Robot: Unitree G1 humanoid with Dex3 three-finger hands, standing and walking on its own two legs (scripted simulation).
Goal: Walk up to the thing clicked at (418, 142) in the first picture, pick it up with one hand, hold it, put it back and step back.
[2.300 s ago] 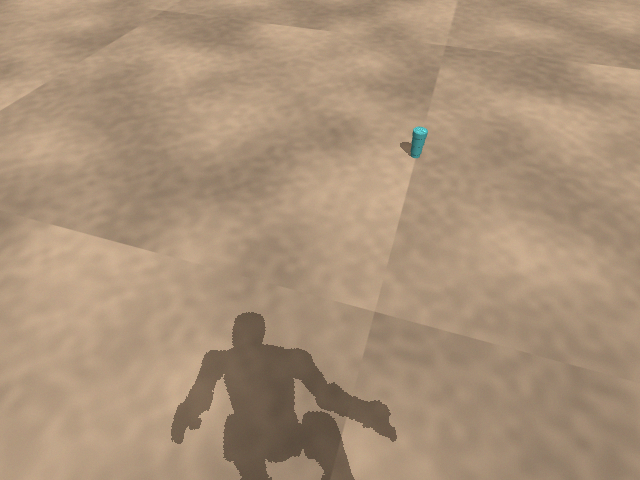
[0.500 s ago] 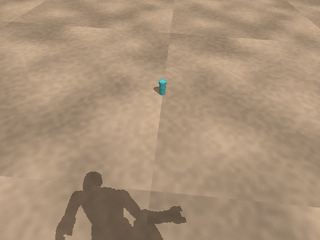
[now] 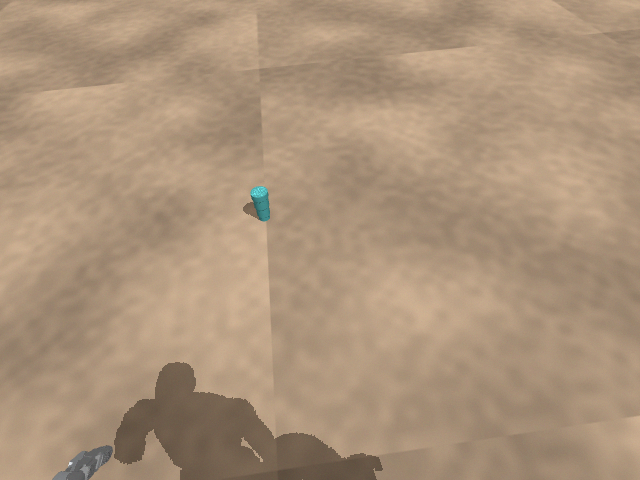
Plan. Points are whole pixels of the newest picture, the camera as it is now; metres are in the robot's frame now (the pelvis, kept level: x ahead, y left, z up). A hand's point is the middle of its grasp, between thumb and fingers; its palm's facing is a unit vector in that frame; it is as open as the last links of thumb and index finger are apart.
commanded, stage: walk up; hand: left
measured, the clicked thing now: (261, 205) +1.32 +0.24 -0.68
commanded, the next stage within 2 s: none
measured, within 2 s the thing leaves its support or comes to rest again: neither
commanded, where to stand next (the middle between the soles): +0.98 +0.05 m, yaw +1 degrees
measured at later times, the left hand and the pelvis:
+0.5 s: hand (120, 396) +0.31 +0.33 -0.14, palm faces -0.08 -0.94 -0.34, open 7.4 cm; pelvis +0.25 +0.05 +0.01, yaw -1 degrees
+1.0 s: hand (177, 257) +0.55 +0.27 -0.10, palm faces -0.01 -0.92 -0.40, open 7.4 cm; pelvis +0.47 +0.00 +0.02, yaw +0 degrees
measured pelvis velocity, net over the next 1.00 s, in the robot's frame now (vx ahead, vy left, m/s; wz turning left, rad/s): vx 0.47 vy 0.00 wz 0.00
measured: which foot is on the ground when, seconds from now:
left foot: up 0.00-0.28, down 0.30-0.76, up 0.78-1.00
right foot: down 0.00-0.32, up 0.34-0.72, down 0.74-1.00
